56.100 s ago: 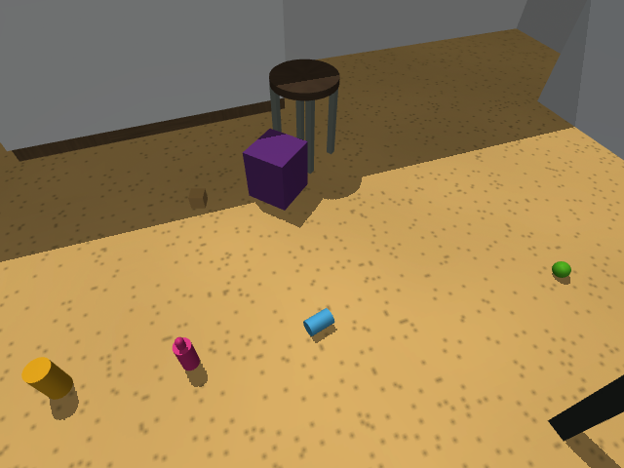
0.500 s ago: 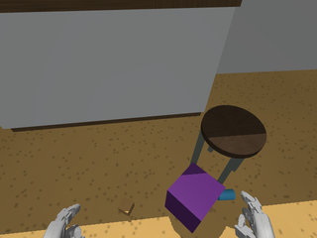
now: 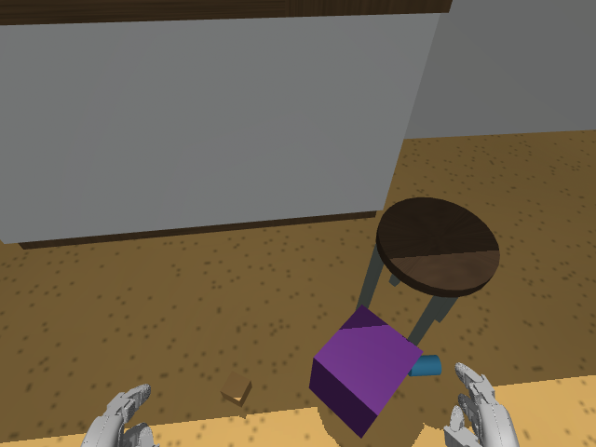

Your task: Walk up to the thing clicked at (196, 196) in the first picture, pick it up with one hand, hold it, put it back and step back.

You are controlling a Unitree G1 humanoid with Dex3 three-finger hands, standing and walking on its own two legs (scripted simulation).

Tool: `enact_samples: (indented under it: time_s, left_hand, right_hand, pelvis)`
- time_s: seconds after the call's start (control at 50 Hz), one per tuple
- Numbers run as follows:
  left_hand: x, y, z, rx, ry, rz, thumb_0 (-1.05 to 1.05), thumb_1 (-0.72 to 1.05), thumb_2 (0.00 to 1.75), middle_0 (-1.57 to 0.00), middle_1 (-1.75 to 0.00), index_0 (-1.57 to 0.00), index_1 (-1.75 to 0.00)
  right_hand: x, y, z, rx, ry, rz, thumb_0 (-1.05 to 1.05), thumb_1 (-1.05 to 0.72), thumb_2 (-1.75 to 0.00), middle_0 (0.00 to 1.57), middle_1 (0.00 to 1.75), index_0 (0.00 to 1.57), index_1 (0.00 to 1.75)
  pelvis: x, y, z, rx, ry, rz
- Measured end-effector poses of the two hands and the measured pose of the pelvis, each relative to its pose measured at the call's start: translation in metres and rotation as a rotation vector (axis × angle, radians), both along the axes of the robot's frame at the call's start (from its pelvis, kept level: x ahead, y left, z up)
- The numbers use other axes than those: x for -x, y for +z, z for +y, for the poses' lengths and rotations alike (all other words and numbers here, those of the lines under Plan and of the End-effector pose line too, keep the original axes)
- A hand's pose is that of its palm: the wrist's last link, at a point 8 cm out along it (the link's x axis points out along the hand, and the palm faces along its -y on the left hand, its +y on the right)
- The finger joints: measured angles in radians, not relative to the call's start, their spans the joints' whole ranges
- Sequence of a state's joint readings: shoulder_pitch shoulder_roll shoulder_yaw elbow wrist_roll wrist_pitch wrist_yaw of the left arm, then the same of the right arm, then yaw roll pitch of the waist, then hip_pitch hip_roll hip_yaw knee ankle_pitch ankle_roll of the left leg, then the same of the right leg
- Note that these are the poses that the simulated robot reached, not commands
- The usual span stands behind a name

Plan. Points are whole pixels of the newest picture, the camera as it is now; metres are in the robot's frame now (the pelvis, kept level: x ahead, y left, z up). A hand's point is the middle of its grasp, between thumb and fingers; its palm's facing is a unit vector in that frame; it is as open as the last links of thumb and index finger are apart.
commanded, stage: home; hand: left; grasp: from above
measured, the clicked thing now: (236, 389) +0.43 +0.16 -0.68
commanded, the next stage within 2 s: stand in 0.32 s
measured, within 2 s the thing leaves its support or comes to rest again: neither
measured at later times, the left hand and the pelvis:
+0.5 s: hand out of the picture +0.17 +0.19 -0.07, palm faces +0.01 -0.96 -0.29, open 7.4 cm; pelvis -0.01 -0.01 +0.01, yaw +0 degrees
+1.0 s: hand out of the picture +0.05 +0.24 -0.11, palm faces +0.05 -0.95 -0.31, open 7.4 cm; pelvis +0.00 +0.01 +0.06, yaw +0 degrees
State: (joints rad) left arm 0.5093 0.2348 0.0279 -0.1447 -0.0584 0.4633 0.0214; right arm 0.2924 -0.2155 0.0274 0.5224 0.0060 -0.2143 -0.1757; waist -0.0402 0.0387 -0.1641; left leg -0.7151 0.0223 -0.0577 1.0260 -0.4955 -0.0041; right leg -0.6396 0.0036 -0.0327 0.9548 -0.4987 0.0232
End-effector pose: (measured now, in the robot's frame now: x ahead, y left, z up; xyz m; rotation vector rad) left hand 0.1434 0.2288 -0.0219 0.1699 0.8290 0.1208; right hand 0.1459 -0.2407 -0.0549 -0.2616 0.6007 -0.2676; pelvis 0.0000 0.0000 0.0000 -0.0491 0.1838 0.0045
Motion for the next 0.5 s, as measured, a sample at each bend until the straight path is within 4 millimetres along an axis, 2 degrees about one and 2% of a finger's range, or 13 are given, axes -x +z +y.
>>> enact_samples:
  time_s: [0.42,0.5]
  left_hand:
    - [-0.001,0.001,-0.006,-0.002,0.002,-0.003,0.01,0.90,0.90,-0.20,-0.30,-0.20,-0.30]
    - [-0.007,-0.018,0.006,-0.092,-0.038,-0.026,0.01,0.90,0.90,-0.20,-0.30,-0.20,-0.30]
  right_hand:
    - [-0.003,-0.002,-0.006,-0.005,-0.001,-0.004,0.01,-0.90,-0.90,0.20,0.30,0.21,0.30]
    - [0.002,-0.018,-0.011,0.037,0.125,0.210,0.01,-0.90,-0.90,0.20,0.30,0.21,0.30]
  pelvis:
    - [-0.001,-0.001,-0.006,-0.004,0.001,0.003]
    - [0.005,0.009,-0.007,-0.034,-0.004,-0.080]
